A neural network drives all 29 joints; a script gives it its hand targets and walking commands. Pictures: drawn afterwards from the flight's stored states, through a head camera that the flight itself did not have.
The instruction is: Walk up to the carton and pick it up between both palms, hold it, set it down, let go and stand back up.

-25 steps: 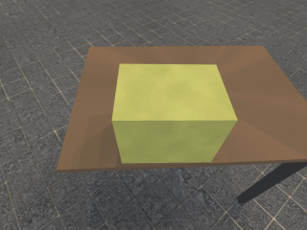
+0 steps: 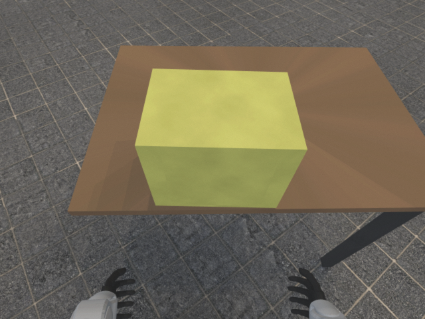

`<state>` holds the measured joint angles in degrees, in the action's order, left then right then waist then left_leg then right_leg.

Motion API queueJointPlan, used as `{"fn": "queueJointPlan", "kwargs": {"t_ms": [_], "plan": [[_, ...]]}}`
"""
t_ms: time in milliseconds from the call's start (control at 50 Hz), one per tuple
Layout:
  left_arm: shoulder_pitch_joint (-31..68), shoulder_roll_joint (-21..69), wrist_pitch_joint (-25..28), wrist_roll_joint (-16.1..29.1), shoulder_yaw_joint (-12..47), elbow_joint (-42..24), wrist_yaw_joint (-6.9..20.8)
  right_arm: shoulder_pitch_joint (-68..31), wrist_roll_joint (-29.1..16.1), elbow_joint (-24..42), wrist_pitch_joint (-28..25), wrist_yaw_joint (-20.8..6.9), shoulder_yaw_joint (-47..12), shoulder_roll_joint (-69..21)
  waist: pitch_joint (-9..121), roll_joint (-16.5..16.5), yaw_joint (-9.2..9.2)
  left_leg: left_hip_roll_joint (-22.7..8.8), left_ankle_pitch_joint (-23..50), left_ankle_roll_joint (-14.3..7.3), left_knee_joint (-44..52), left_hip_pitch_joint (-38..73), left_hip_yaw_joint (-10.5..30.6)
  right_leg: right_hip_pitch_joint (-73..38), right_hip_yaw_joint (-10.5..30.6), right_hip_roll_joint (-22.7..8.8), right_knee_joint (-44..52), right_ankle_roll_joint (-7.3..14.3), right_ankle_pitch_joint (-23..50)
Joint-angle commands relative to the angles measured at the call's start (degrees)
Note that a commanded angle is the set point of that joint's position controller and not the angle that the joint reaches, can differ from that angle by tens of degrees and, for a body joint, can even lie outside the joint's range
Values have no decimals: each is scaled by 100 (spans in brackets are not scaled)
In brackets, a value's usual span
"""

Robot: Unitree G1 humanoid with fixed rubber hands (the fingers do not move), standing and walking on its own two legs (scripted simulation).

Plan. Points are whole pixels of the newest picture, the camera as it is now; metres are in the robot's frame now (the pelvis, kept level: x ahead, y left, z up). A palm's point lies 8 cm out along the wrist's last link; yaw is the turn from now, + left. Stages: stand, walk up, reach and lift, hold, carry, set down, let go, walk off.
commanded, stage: reach and lift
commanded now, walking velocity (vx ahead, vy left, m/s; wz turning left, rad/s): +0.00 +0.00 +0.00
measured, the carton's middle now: (218, 142) +0.45 +0.03 +0.04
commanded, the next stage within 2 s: none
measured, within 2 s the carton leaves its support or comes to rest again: neither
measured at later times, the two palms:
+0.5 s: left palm out of the picture +0.11 +0.24 -0.08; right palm out of the picture +0.11 -0.18 -0.08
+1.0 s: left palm (89, 277) +0.18 +0.24 -0.02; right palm (346, 301) +0.17 -0.21 -0.02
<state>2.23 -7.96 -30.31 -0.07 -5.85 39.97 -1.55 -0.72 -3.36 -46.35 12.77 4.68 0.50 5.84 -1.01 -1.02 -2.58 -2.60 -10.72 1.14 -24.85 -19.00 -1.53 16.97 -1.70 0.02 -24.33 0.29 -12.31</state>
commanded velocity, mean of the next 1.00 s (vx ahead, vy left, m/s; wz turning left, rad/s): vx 0.00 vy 0.00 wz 0.00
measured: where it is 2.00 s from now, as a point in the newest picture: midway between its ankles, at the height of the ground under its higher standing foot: outside the picture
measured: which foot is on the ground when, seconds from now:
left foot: down 0.00-1.00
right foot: down 0.00-1.00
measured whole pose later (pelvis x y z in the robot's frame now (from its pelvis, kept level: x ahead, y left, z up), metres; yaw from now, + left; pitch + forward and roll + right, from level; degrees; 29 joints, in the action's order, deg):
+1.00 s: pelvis -0.03 +0.01 +0.00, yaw -3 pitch -2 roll +1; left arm -6.4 -12.2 -22.5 8.2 -0.8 14.3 -2.8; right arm 11.6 -7.1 -13.0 16.3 -2.2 2.0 11.9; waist 0.8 -0.9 -3.7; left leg 0.1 -8.8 0.0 -22.8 -12.6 -1.2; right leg 13.0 2.4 -0.4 -25.3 -0.6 -10.9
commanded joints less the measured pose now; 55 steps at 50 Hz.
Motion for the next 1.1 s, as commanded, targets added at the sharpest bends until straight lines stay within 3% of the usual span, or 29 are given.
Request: {"fn": "queueJointPlan", "kwargs": {"t_ms": [0,80,140,200,280,340,400,440,480,500,520,540,560,600,660,740,880,1080], "plan": [[2229,-1094,171,629,211,-1263,-80,-1574,-81,1425,295,16,125,252,1931,-266,136,224,695,-327,-20,163,-60,-494,445,-265,-67,-54,1179],[1803,-1500,222,1007,353,-796,114,-1116,-277,1475,738,119,-64,271,2410,-185,160,285,1346,-284,-104,258,10,-724,464,-279,-83,-148,1650],[1284,-1701,410,858,253,-387,352,-605,-382,1486,848,233,-222,329,2254,-1,93,312,1736,-181,90,631,48,-747,421,-181,273,-175,1405],[701,-1729,591,595,41,-377,582,-127,-503,1673,748,379,-434,313,1969,194,-47,295,1865,-69,334,981,34,-703,434,-101,662,-168,1037],[32,-1655,893,382,-158,-885,739,507,-535,2218,391,569,-691,213,1364,269,-188,275,1326,-37,670,1207,-52,-554,477,-107,1027,-135,492],[-14,-1643,1071,434,-114,-1480,689,695,-445,2913,191,609,-741,153,936,9,-188,342,508,-154,616,1181,-162,17,528,-275,1129,-68,-326],[47,-1682,1226,463,-69,-2168,623,708,-412,3595,-51,590,-728,189,796,-415,-173,591,183,-245,-126,2028,-126,1518,789,-657,1314,270,-1397],[-5,-1728,1265,506,-8,-2691,555,689,-413,3893,-147,517,-611,313,799,-465,-137,673,-114,-246,-403,2237,-59,2023,824,-704,1255,428,-1853],[-144,-1634,1245,582,98,-3102,410,693,-380,4036,-130,396,-394,486,758,-143,-131,542,-869,-306,-214,1736,42,1733,601,-451,902,382,-1872],[-277,-1444,1226,619,172,-3205,288,742,-352,4058,-85,309,-224,597,689,279,-122,297,-1583,-385,243,958,123,999,345,-124,518,236,-1567],[-502,-1137,1206,660,274,-3213,131,799,-301,4044,14,190,29,775,534,952,-95,-91,-2540,-482,1223,-680,156,-679,-27,418,-118,-52,-909],[-686,-866,1241,579,309,-3296,-10,994,-255,3921,97,48,206,1060,535,1144,-60,-202,-2793,-549,1902,-2023,116,-2271,-161,722,-553,-209,-272],[-698,-820,1293,544,364,-3361,-102,1060,-223,3847,97,-77,256,1215,601,1085,0,-147,-2508,-563,1993,-2351,25,-2824,-111,725,-617,-211,-51],[-478,-859,1197,654,488,-3295,-185,909,-251,3850,121,-247,251,1133,615,775,31,-61,-2316,-503,1643,-1781,-9,-2254,-41,573,-397,-181,-397],[-195,-941,950,697,440,-3249,-249,687,-308,3923,247,-432,214,1006,503,414,-98,86,-2193,-426,1329,-1203,-90,-1531,31,406,-97,-148,-1005],[-61,-1038,729,689,402,-3314,-247,600,-334,3927,343,-576,295,1051,414,135,-126,266,-1744,-273,1072,-369,-136,-817,208,177,328,-55,-1335],[-8,-1037,766,740,273,-3386,-150,444,-320,4138,292,-649,418,1261,350,82,-146,347,-1173,-159,1054,174,-144,-571,359,73,627,-16,-1141],[-353,-1122,1555,990,233,-3898,-136,830,-581,4658,-322,-729,408,1542,721,-38,-114,343,-79,-87,1046,518,-44,-747,442,93,674,-18,-351]]}}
